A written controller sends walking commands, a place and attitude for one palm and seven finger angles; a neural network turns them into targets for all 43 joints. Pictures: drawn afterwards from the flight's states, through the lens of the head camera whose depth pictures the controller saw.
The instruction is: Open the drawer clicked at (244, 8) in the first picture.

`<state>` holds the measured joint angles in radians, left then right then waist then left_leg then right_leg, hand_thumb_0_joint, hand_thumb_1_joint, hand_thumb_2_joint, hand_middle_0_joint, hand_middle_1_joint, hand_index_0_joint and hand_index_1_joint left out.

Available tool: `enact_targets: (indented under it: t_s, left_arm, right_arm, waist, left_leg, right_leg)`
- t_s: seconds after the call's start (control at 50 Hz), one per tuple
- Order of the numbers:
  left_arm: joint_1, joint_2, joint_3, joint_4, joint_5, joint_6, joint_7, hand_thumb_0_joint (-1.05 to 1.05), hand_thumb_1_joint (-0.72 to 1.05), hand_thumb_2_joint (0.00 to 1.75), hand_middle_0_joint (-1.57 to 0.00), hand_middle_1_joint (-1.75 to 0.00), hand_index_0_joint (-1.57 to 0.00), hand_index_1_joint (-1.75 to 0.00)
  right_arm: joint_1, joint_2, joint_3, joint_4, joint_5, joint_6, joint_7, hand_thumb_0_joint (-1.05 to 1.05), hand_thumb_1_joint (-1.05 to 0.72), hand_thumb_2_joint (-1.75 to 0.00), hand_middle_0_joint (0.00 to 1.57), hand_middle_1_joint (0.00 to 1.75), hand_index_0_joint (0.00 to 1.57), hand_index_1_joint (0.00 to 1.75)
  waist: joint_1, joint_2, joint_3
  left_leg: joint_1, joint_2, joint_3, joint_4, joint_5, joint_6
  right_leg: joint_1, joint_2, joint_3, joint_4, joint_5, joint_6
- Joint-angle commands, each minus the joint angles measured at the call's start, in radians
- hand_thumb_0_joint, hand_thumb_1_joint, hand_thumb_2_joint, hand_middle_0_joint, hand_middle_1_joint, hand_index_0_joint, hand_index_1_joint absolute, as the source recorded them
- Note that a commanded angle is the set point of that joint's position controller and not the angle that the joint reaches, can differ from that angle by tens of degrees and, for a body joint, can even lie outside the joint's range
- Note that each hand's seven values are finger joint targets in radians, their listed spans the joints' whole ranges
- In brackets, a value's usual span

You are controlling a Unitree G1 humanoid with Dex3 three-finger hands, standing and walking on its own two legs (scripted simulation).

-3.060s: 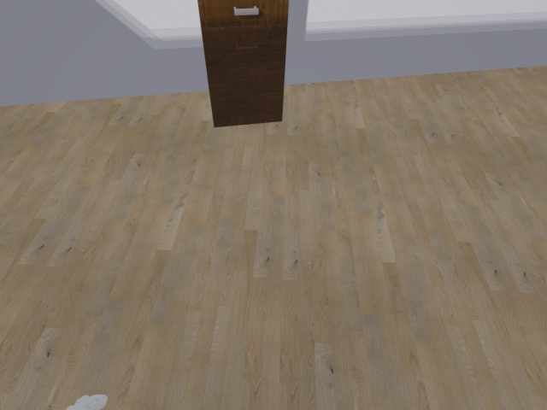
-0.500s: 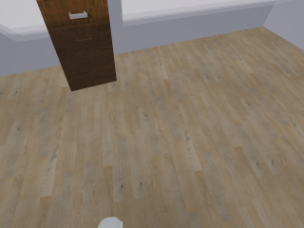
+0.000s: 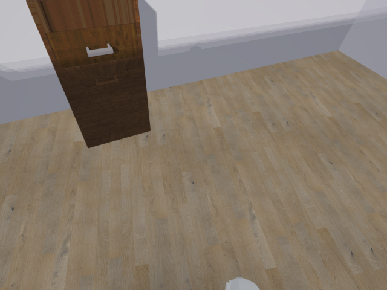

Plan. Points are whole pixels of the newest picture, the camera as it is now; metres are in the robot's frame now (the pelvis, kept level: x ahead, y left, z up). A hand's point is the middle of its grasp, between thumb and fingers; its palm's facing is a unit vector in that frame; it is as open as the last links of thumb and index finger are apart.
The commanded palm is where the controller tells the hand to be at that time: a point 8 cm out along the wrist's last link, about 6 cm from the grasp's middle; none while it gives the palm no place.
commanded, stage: walk to a spot facing it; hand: left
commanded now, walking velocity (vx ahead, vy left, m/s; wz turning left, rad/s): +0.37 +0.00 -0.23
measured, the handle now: (99, 49) +1.10 +0.53 -0.10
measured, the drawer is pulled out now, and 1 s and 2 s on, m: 0.00 0.00 0.00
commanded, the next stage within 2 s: turn to face it in 0.80 s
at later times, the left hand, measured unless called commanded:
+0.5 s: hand (154, 225) +0.31 +0.12 -0.17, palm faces -0.03 -0.97 -0.23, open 7.1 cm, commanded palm none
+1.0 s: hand (157, 170) +0.49 +0.15 -0.18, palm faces -0.06 -0.98 -0.18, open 7.4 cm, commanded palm none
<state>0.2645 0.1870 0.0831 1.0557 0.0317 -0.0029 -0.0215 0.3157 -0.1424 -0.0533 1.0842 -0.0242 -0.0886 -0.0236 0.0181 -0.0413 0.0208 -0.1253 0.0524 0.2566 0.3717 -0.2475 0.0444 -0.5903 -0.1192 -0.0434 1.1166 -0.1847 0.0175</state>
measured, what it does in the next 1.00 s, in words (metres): walks ahead: right foot, then left foot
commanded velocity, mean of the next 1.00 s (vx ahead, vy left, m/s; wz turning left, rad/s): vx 0.30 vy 0.00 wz -0.05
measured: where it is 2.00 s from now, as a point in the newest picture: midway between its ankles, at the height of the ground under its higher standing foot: (202, 232)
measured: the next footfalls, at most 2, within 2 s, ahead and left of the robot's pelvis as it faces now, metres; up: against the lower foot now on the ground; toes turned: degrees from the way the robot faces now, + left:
right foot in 0.26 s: +0.27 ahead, -0.15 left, +0.00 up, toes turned -13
left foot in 0.74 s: +0.50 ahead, +0.08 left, +0.00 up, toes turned +7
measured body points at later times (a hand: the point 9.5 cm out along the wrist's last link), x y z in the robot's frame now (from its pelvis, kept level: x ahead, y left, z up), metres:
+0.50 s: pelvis +0.24 -0.06 -0.01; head +0.25 -0.08 +0.44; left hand +0.31 +0.17 -0.15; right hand +0.23 -0.29 -0.17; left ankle +0.27 +0.09 -0.67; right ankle +0.23 -0.14 -0.75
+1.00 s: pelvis +0.45 -0.03 +0.00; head +0.46 -0.03 +0.45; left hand +0.50 +0.20 -0.16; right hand +0.45 -0.27 -0.15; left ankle +0.46 +0.07 -0.75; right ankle +0.48 -0.17 -0.69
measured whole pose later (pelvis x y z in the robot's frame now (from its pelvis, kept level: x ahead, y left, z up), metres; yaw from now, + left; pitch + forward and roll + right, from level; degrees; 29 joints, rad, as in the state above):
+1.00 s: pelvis +0.45 -0.03 +0.00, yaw -8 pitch -1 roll +0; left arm 0.26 0.17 0.07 1.07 0.02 0.00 -0.01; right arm 0.26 -0.16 -0.05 1.05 -0.03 -0.07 -0.03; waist 0.01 -0.02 0.04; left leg -0.16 0.08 0.25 0.42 -0.23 0.02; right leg -0.50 -0.12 -0.08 0.96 -0.28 0.03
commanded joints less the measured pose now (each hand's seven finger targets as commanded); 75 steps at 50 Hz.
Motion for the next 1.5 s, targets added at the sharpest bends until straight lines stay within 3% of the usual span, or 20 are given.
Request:
enact_targets:
  t_s: [0.0, 0.12, 0.2, 0.22, 0.24, 0.26, 0.32, 0.38, 0.6, 0.68, 0.72, 0.74, 0.8, 0.86, 1.06, 1.12, 1.14, 1.24, 1.42, 1.48]
  left_arm:
    - [-0.071, -0.004, -0.01, -0.072, 0.004, -0.005, -0.007, 0.0, 0.9, 0.9, -0.2, -0.3, -0.2, -0.3]
    - [-0.214, -0.004, -0.02, -0.112, -0.003, -0.022, -0.006, 0.0, 0.9, 0.9, -0.2, -0.3, -0.2, -0.3]
    - [0.013, 0.035, -0.005, -0.044, 0.002, -0.045, -0.001, 0.0, 0.9, 0.9, -0.2, -0.3, -0.2, -0.3]
    - [0.161, 0.096, 0.012, 0.003, 0.006, -0.055, 0.008, 0.0, 0.9, 0.9, -0.2, -0.3, -0.2, -0.3]
    - [0.285, 0.212, 0.044, 0.029, 0.005, -0.064, 0.022, 0.0, 0.9, 0.9, -0.2, -0.3, -0.2, -0.3]
    - [0.313, 0.266, 0.048, 0.041, -0.02, -0.059, 0.024, 0.0, 0.9, 0.9, -0.2, -0.3, -0.2, -0.3]
    - [0.066, 0.119, 0.009, -0.019, -0.021, -0.063, 0.036, 0.0, 0.9, 0.9, -0.2, -0.3, -0.2, -0.3]
    - [0.025, 0.061, -0.014, -0.018, -0.009, -0.078, 0.037, 0.0, 0.9, 0.9, -0.2, -0.3, -0.2, -0.3]
    - [0.135, 0.114, -0.015, 0.023, -0.011, -0.086, 0.032, 0.0, 0.9, 0.9, -0.2, -0.3, -0.2, -0.3]
    - [0.117, 0.129, -0.009, 0.029, -0.017, -0.078, 0.035, 0.0, 0.9, 0.9, -0.2, -0.3, -0.2, -0.3]
    - [0.142, 0.045, -0.025, -0.014, -0.031, -0.075, 0.019, 0.0, 0.9, 0.9, -0.2, -0.3, -0.2, -0.3]
    - [0.085, 0.068, -0.019, -0.026, -0.022, -0.071, 0.028, 0.0, 0.9, 0.9, -0.2, -0.3, -0.2, -0.3]
    - [0.031, 0.032, -0.013, -0.012, -0.01, -0.05, 0.012, 0.0, 0.9, 0.9, -0.2, -0.3, -0.2, -0.3]
    - [0.114, -0.005, -0.013, 0.009, -0.006, -0.01, 0.012, 0.0, 0.9, 0.9, -0.2, -0.3, -0.2, -0.3]
    - [0.037, 0.019, -0.024, -0.037, -0.01, -0.025, 0.03, 0.0, 0.9, 0.9, -0.2, -0.3, -0.2, -0.3]
    - [0.138, 0.216, 0.017, -0.036, -0.006, -0.035, 0.047, 0.0, 0.9, 0.9, -0.2, -0.3, -0.2, -0.3]
    - [0.124, 0.218, 0.019, -0.048, -0.015, -0.039, 0.051, 0.0, 0.9, 0.9, -0.2, -0.3, -0.2, -0.3]
    - [-0.06, 0.122, -0.001, -0.115, -0.007, -0.025, 0.068, 0.0, 0.9, 0.9, -0.2, -0.3, -0.2, -0.3]
    - [-0.064, 0.18, 0.024, -0.152, 0.001, 0.005, 0.062, 0.0, 0.9, 0.9, -0.2, -0.3, -0.2, -0.3]
    - [-0.069, 0.174, 0.026, -0.18, -0.016, 0.024, 0.049, 0.0, 0.9, 0.9, -0.2, -0.3, -0.2, -0.3]
  right_arm:
    - [0.134, -0.106, -0.016, 0.003, 0.005, -0.01, 0.0, 0.0, -0.9, -0.9, 0.2, 0.3, 0.2, 0.3]
    - [0.216, -0.105, -0.011, 0.051, -0.008, 0.005, 0.002, 0.0, -0.9, -0.9, 0.2, 0.3, 0.2, 0.3]
    - [0.18, -0.136, -0.014, 0.053, -0.001, 0.012, 0.0, 0.0, -0.9, -0.9, 0.2, 0.3, 0.2, 0.3]
    - [0.165, -0.127, -0.013, 0.046, 0.008, 0.011, 0.009, 0.0, -0.9, -0.9, 0.2, 0.3, 0.2, 0.3]
    - [0.193, -0.061, -0.001, 0.013, 0.023, 0.003, 0.014, 0.0, -0.9, -0.9, 0.2, 0.3, 0.2, 0.3]
    - [0.133, -0.062, 0.0, -0.016, 0.024, 0.007, 0.012, 0.0, -0.9, -0.9, 0.2, 0.3, 0.2, 0.3]
    - [0.029, -0.052, -0.012, -0.026, 0.006, 0.023, 0.014, 0.0, -0.9, -0.9, 0.2, 0.3, 0.2, 0.3]
    - [0.108, -0.012, -0.006, 0.0, -0.004, 0.058, 0.021, 0.0, -0.9, -0.9, 0.2, 0.3, 0.2, 0.3]
    - [-0.212, -0.062, 0.0, -0.136, 0.0, 0.041, 0.061, 0.0, -0.9, -0.9, 0.2, 0.3, 0.2, 0.3]
    - [0.002, -0.132, -0.016, -0.074, -0.008, 0.022, 0.041, 0.0, -0.9, -0.9, 0.2, 0.3, 0.2, 0.3]
    - [0.251, -0.338, -0.057, -0.022, -0.016, 0.023, 0.02, 0.0, -0.9, -0.9, 0.2, 0.3, 0.2, 0.3]
    - [0.212, -0.298, -0.046, -0.017, -0.007, 0.026, 0.013, 0.0, -0.9, -0.9, 0.2, 0.3, 0.2, 0.3]
    - [0.031, -0.156, -0.009, -0.065, -0.008, 0.012, 0.006, 0.0, -0.9, -0.9, 0.2, 0.3, 0.2, 0.3]
    - [-0.019, -0.129, -0.003, -0.069, -0.001, 0.001, 0.0, 0.0, -0.9, -0.9, 0.2, 0.3, 0.2, 0.3]
    - [-0.001, -0.147, -0.014, -0.029, 0.005, 0.048, 0.004, 0.0, -0.9, -0.9, 0.2, 0.3, 0.2, 0.3]
    - [0.028, -0.057, -0.008, -0.075, 0.016, 0.073, 0.017, 0.0, -0.9, -0.9, 0.2, 0.3, 0.2, 0.3]
    - [0.017, -0.076, -0.008, -0.078, 0.013, 0.092, 0.009, 0.0, -0.9, -0.9, 0.2, 0.3, 0.2, 0.3]
    - [0.016, -0.066, -0.021, -0.071, 0.008, 0.121, 0.03, 0.0, -0.9, -0.9, 0.2, 0.3, 0.2, 0.3]
    - [-0.088, -0.09, -0.029, -0.183, 0.009, 0.125, 0.047, 0.0, -0.9, -0.9, 0.2, 0.3, 0.2, 0.3]
    - [-0.017, -0.17, -0.045, -0.183, 0.002, 0.115, 0.046, 0.0, -0.9, -0.9, 0.2, 0.3, 0.2, 0.3]
  waist:
    - [-0.042, 0.131, 0.082]
    - [-0.082, 0.171, 0.12]
    - [0.038, 0.146, -0.004]
    - [0.107, 0.069, -0.093]
    - [0.135, -0.154, -0.224]
    - [0.122, -0.156, -0.221]
    - [0.028, 0.026, -0.01]
    - [-0.047, -0.025, 0.021]
    - [0.018, -0.055, 0.089]
    - [-0.097, 0.037, -0.022]
    - [-0.156, 0.41, -0.205]
    - [-0.151, 0.302, -0.172]
    - [-0.068, 0.165, 0.05]
    - [-0.006, 0.161, 0.009]
    - [0.009, 0.179, -0.003]
    - [0.044, -0.204, -0.089]
    - [0.054, -0.264, -0.125]
    - [-0.024, -0.106, -0.049]
    - [-0.008, -0.142, -0.023]
    - [-0.064, 0.034, -0.056]
  left_leg:
    - [0.093, 0.26, -0.139, -0.219, 0.202, 0.08]
    - [0.155, 0.281, -0.093, -0.157, 0.349, 0.072]
    - [0.136, 0.24, -0.012, 0.171, 0.699, 0.027]
    - [-0.036, 0.209, 0.002, 0.391, 0.594, -0.004]
    - [-0.334, 0.082, 0.021, 0.732, 0.044, -0.05]
    - [-0.472, 0.009, -0.105, 0.973, -0.322, -0.052]
    - [-0.498, 0.138, -0.249, 0.971, -0.093, -0.044]
    - [-0.397, 0.14, -0.207, 0.814, -0.036, -0.07]
    - [-0.408, 0.085, -0.128, 0.313, 0.069, -0.061]
    - [-0.006, 0.018, -0.085, 0.125, 0.093, -0.023]
    - [0.373, 0.427, -0.618, -0.023, 0.234, 0.139]
    - [0.287, 0.448, -0.611, -0.083, 0.127, 0.146]
    - [-0.016, 0.356, -0.38, -0.146, 0.111, 0.079]
    - [-0.069, 0.313, -0.189, -0.154, 0.214, 0.06]
    - [-0.096, 0.196, -0.198, 0.05, 0.35, 0.044]
    - [-0.373, -0.005, -0.104, 0.502, -0.367, -0.077]
    - [-0.355, 0.026, -0.203, 0.64, -0.41, -0.081]
    - [-0.374, 0.055, -0.21, 0.753, -0.205, -0.103]
    - [-0.278, 0.04, -0.128, 0.388, -0.178, -0.094]
    - [-0.06, 0.044, -0.155, 0.111, 0.034, -0.071]
  right_leg:
    - [-0.098, -0.028, -0.03, -0.182, 0.035, 0.009]
    - [-0.012, 0.021, -0.086, -0.431, -0.009, -0.036]
    - [0.351, 0.131, -0.165, -0.575, -0.005, -0.093]
    - [0.61, 0.07, -0.083, -0.59, 0.039, -0.124]
    - [0.873, -0.218, 0.322, -0.656, 0.066, -0.232]
    - [0.852, -0.344, 0.552, -0.797, 0.128, -0.311]
    - [0.483, -0.255, 0.31, -0.87, -0.008, -0.223]
    - [0.312, -0.166, 0.111, -0.913, 0.054, -0.172]
    - [0.505, -0.156, 0.05, -0.893, 0.181, -0.159]
    - [0.459, -0.091, -0.04, -0.537, 0.444, -0.107]
    - [0.073, 0.114, -0.094, 0.042, -0.364, -0.031]
    - [0.018, 0.087, 0.005, 0.164, -0.395, -0.046]
    - [0.008, -0.008, 0.045, 0.172, -0.183, -0.037]
    - [0.07, -0.013, 0.025, 0.084, -0.122, -0.016]
    - [0.362, 0.052, -0.112, -0.593, 0.06, 0.032]
    - [0.618, -0.361, 0.214, -0.763, 0.473, -0.114]
    - [0.546, -0.391, 0.253, -0.807, 0.446, -0.164]
    - [0.413, -0.276, -0.02, -0.805, 0.253, -0.125]
    - [0.39, -0.301, -0.116, -0.728, 0.119, -0.115]
    - [0.254, -0.227, -0.188, -0.508, -0.038, -0.027]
